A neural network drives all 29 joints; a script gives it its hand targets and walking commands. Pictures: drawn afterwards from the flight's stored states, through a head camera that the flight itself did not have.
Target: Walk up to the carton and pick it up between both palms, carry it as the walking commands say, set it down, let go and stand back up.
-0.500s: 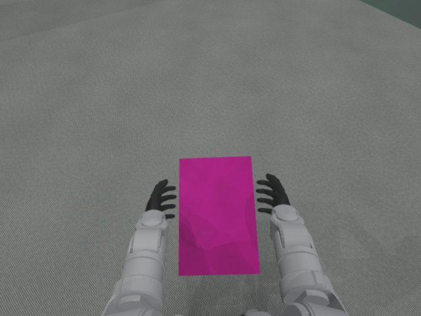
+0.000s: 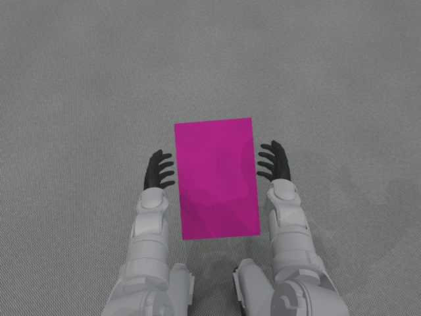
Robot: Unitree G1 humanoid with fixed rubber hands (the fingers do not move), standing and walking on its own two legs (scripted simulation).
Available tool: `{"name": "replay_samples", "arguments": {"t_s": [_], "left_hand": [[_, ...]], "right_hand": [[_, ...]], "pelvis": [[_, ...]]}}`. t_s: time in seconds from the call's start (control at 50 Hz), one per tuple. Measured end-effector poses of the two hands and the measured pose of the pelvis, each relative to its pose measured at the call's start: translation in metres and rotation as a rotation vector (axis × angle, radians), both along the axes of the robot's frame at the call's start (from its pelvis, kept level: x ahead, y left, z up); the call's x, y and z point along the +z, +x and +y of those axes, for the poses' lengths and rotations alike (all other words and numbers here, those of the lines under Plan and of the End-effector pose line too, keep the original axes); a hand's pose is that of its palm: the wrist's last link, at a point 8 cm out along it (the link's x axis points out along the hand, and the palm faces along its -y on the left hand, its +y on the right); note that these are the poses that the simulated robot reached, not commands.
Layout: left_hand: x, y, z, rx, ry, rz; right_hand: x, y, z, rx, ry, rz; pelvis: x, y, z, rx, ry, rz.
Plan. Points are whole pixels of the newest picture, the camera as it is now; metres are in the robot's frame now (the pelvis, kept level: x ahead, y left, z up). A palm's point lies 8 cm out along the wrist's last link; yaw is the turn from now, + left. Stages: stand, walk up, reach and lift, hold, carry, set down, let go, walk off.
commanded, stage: set down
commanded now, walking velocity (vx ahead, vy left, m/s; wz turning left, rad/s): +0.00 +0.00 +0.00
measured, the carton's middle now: (217, 176) +0.41 -0.01 -0.16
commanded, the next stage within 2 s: none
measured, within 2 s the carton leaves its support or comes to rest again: neither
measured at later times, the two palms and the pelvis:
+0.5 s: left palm (168, 191) +0.37 +0.11 -0.15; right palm (272, 183) +0.38 -0.15 -0.15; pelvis +0.01 +0.00 -0.07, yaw +0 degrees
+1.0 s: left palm (172, 193) +0.39 +0.11 -0.24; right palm (264, 186) +0.40 -0.14 -0.23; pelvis -0.01 +0.00 -0.13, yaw +1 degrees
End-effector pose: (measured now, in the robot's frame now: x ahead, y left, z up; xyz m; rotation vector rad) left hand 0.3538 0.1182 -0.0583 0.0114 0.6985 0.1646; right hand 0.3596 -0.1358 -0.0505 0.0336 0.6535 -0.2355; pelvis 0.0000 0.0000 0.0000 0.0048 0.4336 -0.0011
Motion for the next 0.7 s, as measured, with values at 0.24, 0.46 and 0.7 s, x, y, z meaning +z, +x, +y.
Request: {"name": "replay_samples", "arguments": {"t_s": [0.24,0.46,0.7], "left_hand": [[-0.047,0.016,-0.003,0.013,-0.007,0.007],[-0.089,0.02,-0.012,0.033,-0.006,0.017],[-0.127,0.03,-0.01,0.052,0.002,0.003]], "right_hand": [[-0.049,0.015,-0.002,-0.008,-0.005,0.006],[-0.089,0.022,-0.011,-0.013,0.011,0.014],[-0.129,0.034,-0.007,-0.008,0.014,0.0]], "pelvis": [[-0.033,0.011,0.009,0.002,0.007,0.13],[-0.063,0.013,0.005,-0.003,0.015,0.209],[-0.097,0.006,-0.002,-0.001,0.016,0.247]]}}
